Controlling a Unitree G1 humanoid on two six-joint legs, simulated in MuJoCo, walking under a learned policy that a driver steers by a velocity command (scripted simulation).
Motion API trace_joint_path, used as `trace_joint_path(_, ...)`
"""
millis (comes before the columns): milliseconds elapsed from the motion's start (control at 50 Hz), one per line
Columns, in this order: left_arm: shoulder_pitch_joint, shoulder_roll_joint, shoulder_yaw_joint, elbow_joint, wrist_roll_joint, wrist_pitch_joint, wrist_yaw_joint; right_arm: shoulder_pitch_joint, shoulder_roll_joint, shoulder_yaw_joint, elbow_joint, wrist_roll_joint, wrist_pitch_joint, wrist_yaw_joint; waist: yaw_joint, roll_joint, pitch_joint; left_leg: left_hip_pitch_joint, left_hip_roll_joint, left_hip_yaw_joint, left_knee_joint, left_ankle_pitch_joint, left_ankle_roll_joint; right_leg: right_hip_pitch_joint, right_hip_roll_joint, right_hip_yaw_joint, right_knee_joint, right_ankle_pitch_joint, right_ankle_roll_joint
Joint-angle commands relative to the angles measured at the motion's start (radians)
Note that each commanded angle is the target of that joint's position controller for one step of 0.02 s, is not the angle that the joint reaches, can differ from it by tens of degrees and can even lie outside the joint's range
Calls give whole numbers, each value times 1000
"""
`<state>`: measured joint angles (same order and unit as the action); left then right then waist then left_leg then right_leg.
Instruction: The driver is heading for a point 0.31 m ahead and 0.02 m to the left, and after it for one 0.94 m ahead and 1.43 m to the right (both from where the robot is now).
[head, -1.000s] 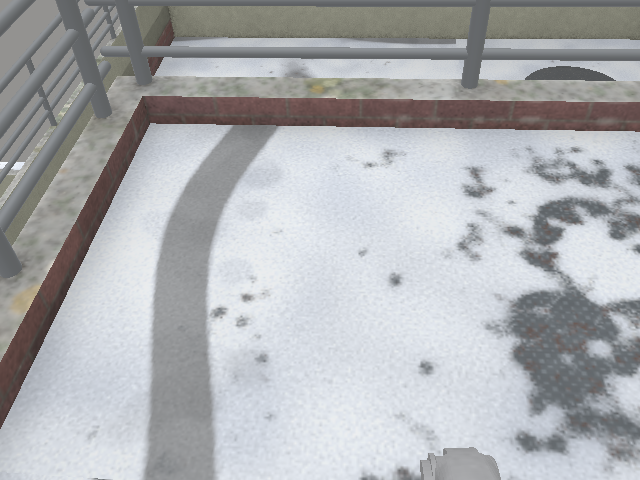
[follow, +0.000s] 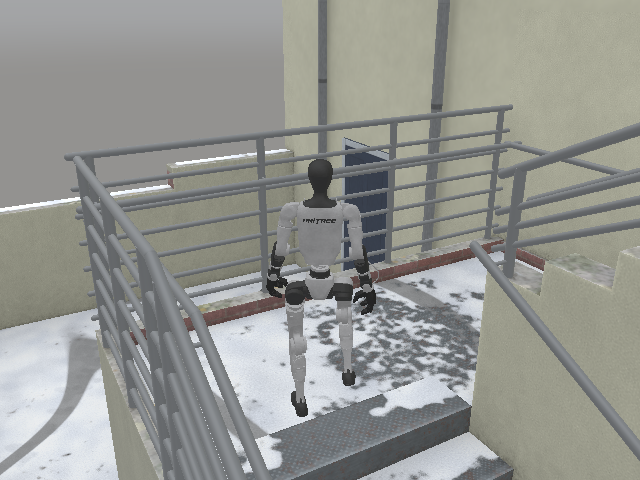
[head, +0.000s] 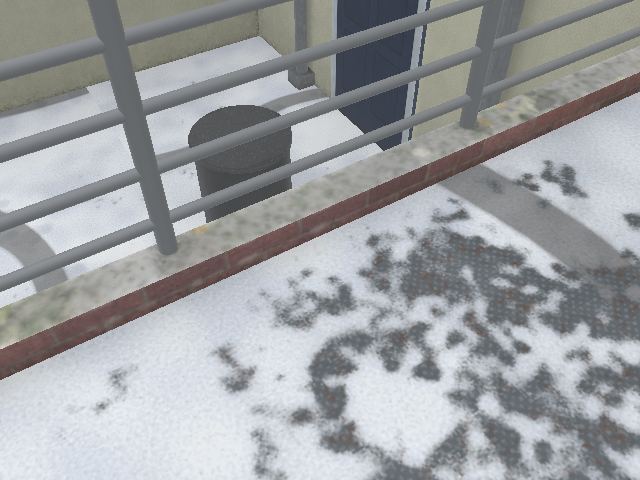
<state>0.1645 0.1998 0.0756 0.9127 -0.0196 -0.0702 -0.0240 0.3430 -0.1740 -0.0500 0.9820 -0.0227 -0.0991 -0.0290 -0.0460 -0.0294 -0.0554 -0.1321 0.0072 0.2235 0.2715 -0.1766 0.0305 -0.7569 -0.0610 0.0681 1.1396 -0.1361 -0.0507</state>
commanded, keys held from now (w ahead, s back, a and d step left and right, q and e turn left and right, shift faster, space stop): w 0.14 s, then e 0.86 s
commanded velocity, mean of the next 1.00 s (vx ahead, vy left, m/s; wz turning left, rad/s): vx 0.19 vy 0.00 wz -0.47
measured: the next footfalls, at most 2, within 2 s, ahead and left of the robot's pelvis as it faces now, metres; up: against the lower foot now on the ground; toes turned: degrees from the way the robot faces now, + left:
right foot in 0.26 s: +0.29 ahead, -0.16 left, +0.00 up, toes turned -7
left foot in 0.74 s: +0.35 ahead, +0.05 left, +0.00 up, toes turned -23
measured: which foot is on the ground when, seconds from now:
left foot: down 0.00-0.26, up 0.28-0.72, down 0.74-1.00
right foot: up 0.00-0.24, down 0.26-0.74, up 0.76-1.00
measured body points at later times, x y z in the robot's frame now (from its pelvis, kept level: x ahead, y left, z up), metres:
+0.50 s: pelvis +0.19 -0.06 -0.01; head +0.24 -0.09 +0.43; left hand +0.37 +0.18 -0.12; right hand +0.30 -0.36 -0.13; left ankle +0.24 +0.10 -0.66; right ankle +0.25 -0.15 -0.75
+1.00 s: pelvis +0.23 -0.04 -0.01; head +0.27 -0.04 +0.44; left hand +0.51 +0.13 -0.11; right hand +0.23 -0.35 -0.10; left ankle +0.31 +0.07 -0.75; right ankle +0.17 -0.16 -0.68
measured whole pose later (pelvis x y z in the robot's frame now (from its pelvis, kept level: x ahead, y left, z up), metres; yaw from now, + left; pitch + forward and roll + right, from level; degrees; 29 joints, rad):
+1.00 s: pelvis +0.23 -0.04 -0.01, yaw -29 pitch +3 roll -1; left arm 0.16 0.30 0.11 0.62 -0.02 0.06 0.03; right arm 0.14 -0.23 -0.07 0.72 -0.01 0.02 -0.07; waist -0.02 -0.03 0.01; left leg -0.32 0.08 0.07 0.46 -0.20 -0.01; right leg -0.57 0.01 0.03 1.04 -0.38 0.08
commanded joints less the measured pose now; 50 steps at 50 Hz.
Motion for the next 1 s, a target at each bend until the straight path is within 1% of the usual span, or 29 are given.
trace_joint_path(20,-46,30,5,-110,-14,20,32,-91,-133,-26,-44,18,-13,-7,78,84,80,-43,283,-169,-157,104,147,-63,-50,34,-109,110,18)
trace_joint_path(140,-243,7,-12,-185,-13,30,-1,43,-168,-37,15,36,2,-6,6,72,118,70,278,-110,-143,134,136,42,-47,-85,-425,137,-5)
trace_joint_path(160,-263,10,-11,-197,-12,29,0,51,-183,-43,20,44,9,-6,-4,67,141,109,284,-95,-123,205,127,48,-35,-98,-473,106,-12)
trace_joint_path(180,-279,11,-11,-205,-9,27,-4,63,-192,-46,29,37,19,-4,-10,86,141,151,285,-77,-75,314,119,68,-13,-119,-509,54,-20)
trace_joint_path(220,-250,49,4,-222,5,24,-6,35,-224,-56,25,45,23,-14,18,134,94,198,287,-46,64,650,70,187,43,-149,-585,25,-47)
trace_joint_path(240,-141,75,20,-196,11,23,-7,8,-235,-58,18,49,26,-18,76,151,33,197,253,-15,197,757,40,327,89,-173,-664,88,-68)
trace_joint_path(260,7,151,52,-157,14,26,2,11,-223,-55,5,44,26,-21,129,131,-53,113,199,6,392,725,1,549,109,-149,-691,231,-94)
trace_joint_path(280,163,257,80,-137,29,30,27,-32,-197,-44,-54,7,16,-24,169,-13,-191,-198,139,12,728,310,-58,902,-73,81,-561,711,-152)
trace_joint_path(300,136,309,69,-154,40,28,27,70,-103,-5,-86,3,-4,-2,83,-211,-354,-551,-16,-117,1064,-514,-103,1210,-335,486,-612,906,-375)
trace_joint_path(320,174,255,59,-173,36,34,24,38,-164,-25,-72,29,-20,12,131,-80,-427,-557,19,-277,1149,-492,-94,1133,-309,480,-675,789,-359)
trace_joint_path(340,97,219,50,-191,28,32,23,-54,-163,-27,-108,52,-19,10,114,-82,-297,-626,54,-263,1152,-405,-82,1017,-253,341,-690,738,-316)
trace_joint_path(360,18,189,42,-207,13,34,24,-90,-159,-27,-115,39,-10,-5,79,-2,-202,-617,86,-258,1091,-316,-82,848,-207,264,-718,654,-265)
trace_joint_path(380,-33,161,34,-224,11,36,22,-112,-170,-37,-126,18,5,-20,50,13,-147,-569,99,-263,1041,-264,-83,697,-177,232,-749,582,-245)
trace_joint_path(420,-69,167,34,-236,27,36,22,-92,-175,-48,-153,14,37,-33,-2,-16,-123,-464,98,-268,984,-237,-82,509,-147,216,-790,507,-235)
trace_joint_path(460,-63,187,39,-245,37,33,27,-102,-148,-44,-174,9,54,-40,-12,-42,-123,-448,73,-269,911,-191,-86,441,-125,197,-800,481,-244)
trace_joint_path(540,-40,200,44,-264,20,50,53,-201,-147,-39,-223,0,68,-43,11,-65,-121,-468,48,-292,743,-93,-93,416,-93,234,-802,235,-213)
trace_joint_path(620,-28,204,49,-285,14,72,69,-293,-149,-34,-270,12,74,-37,43,-102,-94,-424,8,-301,578,-82,-98,396,-65,301,-797,-27,-183)
trace_joint_path(680,-20,208,52,-297,17,84,72,-291,-157,-35,-288,15,67,-27,45,-135,-96,-351,-26,-302,445,-135,-95,435,-56,361,-749,27,-169)
trace_joint_path(720,-36,186,45,-313,4,90,75,-222,-151,-36,-276,18,61,-13,3,-133,-101,-202,-33,-280,228,-21,-74,427,-17,357,-678,110,-128)
trace_joint_path(740,-33,153,35,-326,10,93,79,-172,-184,-48,-270,7,61,-10,-6,-100,-109,-72,43,-315,168,48,-47,347,25,329,-609,41,-85)
trace_joint_path(760,17,87,21,-329,20,95,80,-145,-258,-65,-278,-14,70,-14,28,133,-122,59,283,-505,131,275,46,189,144,174,-344,-291,-16)
trace_joint_path(780,42,160,46,-368,2,82,80,-169,-296,-77,-291,-44,73,-7,46,412,-92,33,447,-775,59,456,233,13,222,69,-152,-528,46)
trace_joint_path(800,36,250,74,-350,7,73,73,-214,-248,-69,-325,-34,71,-14,50,307,-104,18,448,-728,64,455,266,7,159,111,47,-465,75)
trace_joint_path(820,40,264,83,-328,-1,82,69,-261,-197,-58,-337,-19,73,-21,56,225,-89,-6,371,-594,87,423,214,21,145,95,113,-394,92)
trace_joint_path(840,57,239,79,-305,3,98,73,-294,-176,-52,-348,-3,78,-23,70,166,-68,-27,304,-502,98,383,168,37,134,76,163,-349,108)
trace_joint_path(860,53,214,72,-309,10,110,73,-303,-176,-50,-344,13,83,-27,69,151,-46,-47,287,-453,95,383,161,36,128,60,205,-305,120)
trace_joint_path(880,41,176,60,-321,1,118,67,-298,-172,-47,-341,21,88,-34,70,141,-31,-68,260,-396,81,340,152,51,121,28,182,-266,123)
trace_joint_path(940,-46,125,33,-371,-6,123,62,-246,-196,-55,-329,11,102,-47,26,191,-28,-10,247,-318,63,291,153,64,89,-37,-22,-216,139)
trace_joint_path(1000,-75,105,16,-404,2,116,46,-222,-253,-74,-317,20,108,-54,4,239,-57,-4,285,-285,65,263,160,192,48,-79,-246,-266,130)
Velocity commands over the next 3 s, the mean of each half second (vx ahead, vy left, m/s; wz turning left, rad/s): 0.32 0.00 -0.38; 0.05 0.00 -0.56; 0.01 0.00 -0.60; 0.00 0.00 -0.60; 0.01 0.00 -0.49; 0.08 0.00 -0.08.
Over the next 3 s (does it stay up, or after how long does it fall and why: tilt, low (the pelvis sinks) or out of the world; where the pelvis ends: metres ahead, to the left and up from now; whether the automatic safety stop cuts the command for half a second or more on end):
stays up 0.15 -0.13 -0.02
